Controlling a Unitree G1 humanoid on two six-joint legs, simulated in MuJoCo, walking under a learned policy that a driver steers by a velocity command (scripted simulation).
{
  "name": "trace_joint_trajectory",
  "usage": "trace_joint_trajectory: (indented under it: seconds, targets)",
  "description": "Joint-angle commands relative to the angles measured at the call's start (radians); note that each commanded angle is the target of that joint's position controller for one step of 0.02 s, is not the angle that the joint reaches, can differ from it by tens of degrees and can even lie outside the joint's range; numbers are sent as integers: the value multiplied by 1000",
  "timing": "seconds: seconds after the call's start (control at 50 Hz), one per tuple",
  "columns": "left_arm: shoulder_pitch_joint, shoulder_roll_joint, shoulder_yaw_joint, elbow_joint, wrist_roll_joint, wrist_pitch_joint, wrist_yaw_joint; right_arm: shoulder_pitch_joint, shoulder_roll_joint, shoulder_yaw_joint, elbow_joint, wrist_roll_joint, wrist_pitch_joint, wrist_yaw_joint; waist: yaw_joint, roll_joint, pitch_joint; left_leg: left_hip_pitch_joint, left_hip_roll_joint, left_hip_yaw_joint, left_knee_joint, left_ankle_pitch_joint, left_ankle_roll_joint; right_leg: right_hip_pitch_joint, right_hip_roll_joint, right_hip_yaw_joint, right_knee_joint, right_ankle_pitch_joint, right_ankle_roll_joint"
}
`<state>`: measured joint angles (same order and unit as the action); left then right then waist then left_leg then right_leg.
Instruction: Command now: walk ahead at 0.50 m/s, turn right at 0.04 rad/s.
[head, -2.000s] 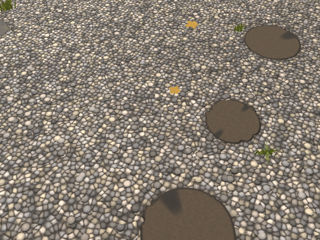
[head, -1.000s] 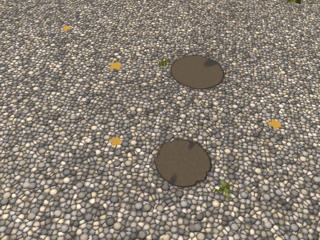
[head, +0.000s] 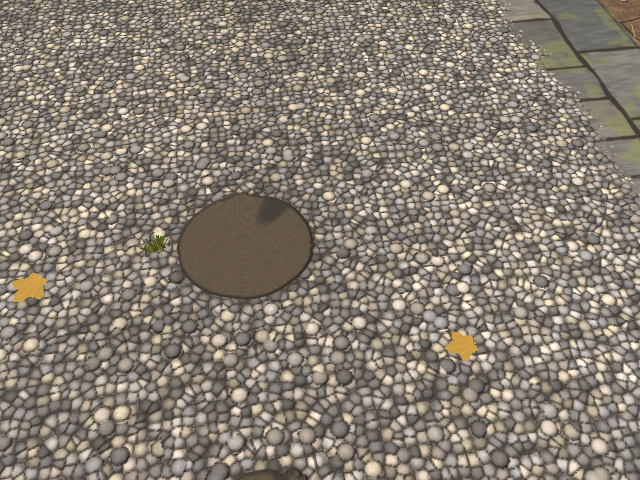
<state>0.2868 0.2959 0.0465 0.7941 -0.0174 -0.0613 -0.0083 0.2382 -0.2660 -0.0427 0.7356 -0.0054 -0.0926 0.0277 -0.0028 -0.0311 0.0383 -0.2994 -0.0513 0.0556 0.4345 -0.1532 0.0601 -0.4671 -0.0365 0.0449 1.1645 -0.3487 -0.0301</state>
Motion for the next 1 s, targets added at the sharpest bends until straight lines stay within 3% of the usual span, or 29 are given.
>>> trace_joint_trajectory:
  seconds: [0.02, 0.08, 0.14, 0.22, 0.26, 0.3, 0.32, 0.34, 0.36, 0.38, 0.4, 0.42, 0.44, 0.48, 0.54, 0.6, 0.66, 0.76, 0.82, 0.84, 0.86, 0.88, 0.9, 0.92, 0.94, 0.96, 0.98, 1.0]
  targets:
    - [29, 64, 18, -61, 7, 1, 6, -2, -119, -28, -42, 5, -23, 0, 20, 109, -45, 110, 275, -291, -280, 112, 199, -137, -87, 26, -72, 64, 28]
    - [-69, 46, 9, -91, 18, -1, 8, 19, -153, -38, -18, 7, -21, -9, 1, 87, -17, 105, 251, -200, -311, 183, 190, -172, -96, 10, -258, 228, 52]
    - [-176, 26, 0, -113, 15, -14, -2, 53, -170, -42, 3, 16, -11, -17, -38, 85, -1, 111, 213, -125, -313, 181, 153, -118, -65, -19, -474, 406, 53]
    - [-294, 37, 2, -152, 4, -25, -18, 137, -187, -48, 50, 29, 6, -20, -81, 87, 24, 206, 258, -152, -277, 147, 143, -114, -38, -17, -600, 436, 38]
    - [-310, 57, 9, -168, 5, -33, -27, 145, -194, -53, 64, 33, 19, -26, -64, 93, 29, 263, 289, -191, -229, 165, 129, -111, -28, 0, -648, 368, 18]
    - [-255, 85, 21, -156, 5, -42, -30, 131, -209, -59, 67, 33, 31, -32, -22, 112, 2, 288, 299, -221, -157, 237, 111, -18, -8, -11, -679, 295, -1]
    - [-161, 111, 37, -130, 7, -46, -26, 113, -205, -56, 66, 32, 35, -34, 35, 107, -50, 268, 265, -199, -52, 351, 89, 124, 15, -35, -715, 285, -22]
    - [-10, 164, 61, -93, 16, -48, -16, 116, -163, -40, 59, 21, 35, -34, 102, 84, -169, 175, 204, -160, 148, 339, 54, 372, -28, -7, -686, 305, -59]
    - [130, 255, 83, -81, 37, -43, -6, 178, -72, -10, 25, 6, 24, -32, 118, -87, -343, -149, 82, -87, 517, 40, -13, 760, -274, 297, -661, 255, -163]
    - [167, 236, 79, -66, 27, -32, -8, 238, -44, 1, 29, 26, 11, -32, 107, -284, -444, -370, 6, -138, 751, -438, -42, 875, -391, 635, -801, 56, -246]
    - [126, 158, 56, -70, 18, -29, -7, 176, -154, -29, 28, 50, 5, -31, 122, -164, -313, -459, 64, -200, 848, -399, -38, 774, -359, 568, -845, -63, -208]
    - [66, 124, 44, -74, 14, -28, -4, 101, -170, -36, 4, 54, 6, -30, 107, -117, -199, -483, 107, -171, 851, -314, -33, 650, -331, 431, -866, -41, -176]
    - [-1, 92, 33, -73, 20, -32, -7, 56, -159, -38, -2, 39, 12, -34, 78, -48, -115, -449, 140, -162, 804, -237, -33, 516, -283, 326, -908, 38, -149]
    - [-75, 63, 29, -68, 29, -46, -8, 92, -129, -42, 4, 35, 35, -32, 18, -100, -67, -350, 188, -170, 748, -144, -45, 371, -243, 192, -971, 166, -148]
    - [-99, 76, 39, -44, 30, -62, -3, 80, -90, -41, -7, 36, 63, -33, -7, -56, -25, -357, 195, -165, 704, -71, -63, 316, -232, 51, -1023, 314, -157]
    - [-78, 100, 48, -18, 33, -60, 8, 20, -75, -37, -34, 29, 64, -27, 4, -24, -3, -401, 194, -162, 560, 58, -74, 346, -220, -55, -1037, 397, -156]
    - [-62, 125, 54, -5, 28, -49, 16, -73, -54, -26, -64, 28, 56, -5, 39, -11, 21, -370, 180, -103, 376, 183, -63, 369, -204, -147, -1043, 414, -138]
    - [10, 163, 69, 32, 4, -17, 20, -208, -53, -20, -137, 28, 56, 24, 81, 1, 64, -404, 158, -36, 224, 136, -18, 528, -253, -207, -994, 500, -118]
    - [-7, 202, 81, 30, -9, 5, 26, -166, -94, -42, -155, 26, 64, 32, 26, -44, 3, -278, 79, 39, 207, -6, 36, 590, -257, -252, -828, 909, -86]
    - [-17, 214, 85, 26, -13, 14, 29, -82, -125, -59, -140, 27, 68, 30, -27, -54, -50, -166, 37, 63, 203, -46, 62, 582, -248, -265, -696, 1037, -74]
    - [-36, 209, 81, 22, -18, 18, 31, 66, -171, -88, -103, 30, 70, 21, -114, -37, -126, 51, -7, 69, 138, 6, 98, 505, -214, -290, -495, 1031, -45]
    - [-21, 169, 65, 7, 3, 11, 33, 223, -252, -123, -64, 32, 82, -1, -178, 60, -213, 356, 70, -97, 107, 17, 151, 266, -169, -290, -195, 738, 2]
    - [66, 16, 18, -51, 41, -15, 20, 170, -354, -131, -76, 37, 72, -7, -38, 314, -272, 648, 321, -675, 6, -136, 334, -190, 49, -195, 149, -209, 63]
    - [-29, 95, 26, -63, 4, -56, 5, 200, -277, -107, -109, 28, 53, 1, -113, 196, -398, 701, 389, -898, -136, -258, 374, -300, 64, 39, 255, -256, 49]
    - [-119, 141, 38, -93, -31, -76, -3, 166, -219, -90, -98, 20, 38, 5, -122, 144, -257, 616, 363, -752, -155, -194, 317, -378, 13, 49, 228, -155, 25]
    - [-129, 128, 32, -94, -20, -86, 1, 109, -193, -81, -101, 24, 30, 4, -77, 69, -172, 472, 318, -625, -149, -94, 278, -341, -32, 46, 136, -65, 11]
    - [-129, 132, 38, -82, 8, -86, 10, 30, -167, -72, -117, 19, 29, 2, -32, 40, -108, 329, 281, -526, -147, 103, 250, -272, -57, 41, 51, -22, 21]
    - [-108, 142, 45, -75, 23, -73, 12, -14, -145, -62, -138, 4, 29, -4, 2, 41, -90, 236, 258, -454, -157, 292, 240, -196, -74, 43, 21, 5, 31]
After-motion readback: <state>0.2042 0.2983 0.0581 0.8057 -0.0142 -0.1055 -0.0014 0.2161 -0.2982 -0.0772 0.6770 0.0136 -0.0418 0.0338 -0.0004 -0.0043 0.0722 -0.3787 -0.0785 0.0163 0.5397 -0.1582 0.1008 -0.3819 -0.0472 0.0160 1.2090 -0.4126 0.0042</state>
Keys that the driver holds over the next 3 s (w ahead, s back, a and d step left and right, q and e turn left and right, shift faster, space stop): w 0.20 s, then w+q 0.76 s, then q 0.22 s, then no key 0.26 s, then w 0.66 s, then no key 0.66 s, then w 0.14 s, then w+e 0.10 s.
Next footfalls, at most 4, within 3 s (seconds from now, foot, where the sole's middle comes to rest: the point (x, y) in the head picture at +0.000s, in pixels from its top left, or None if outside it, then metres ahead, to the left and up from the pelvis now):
0.34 right None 0.37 -0.16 -0.77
0.88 left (262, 417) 0.60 0.14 -0.77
1.32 right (295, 308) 0.88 0.08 -0.77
1.64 left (229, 385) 0.68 0.22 -0.77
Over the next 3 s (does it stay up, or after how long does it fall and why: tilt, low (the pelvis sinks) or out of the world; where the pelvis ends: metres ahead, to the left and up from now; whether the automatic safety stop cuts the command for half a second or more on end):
stays up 1.10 0.34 -0.01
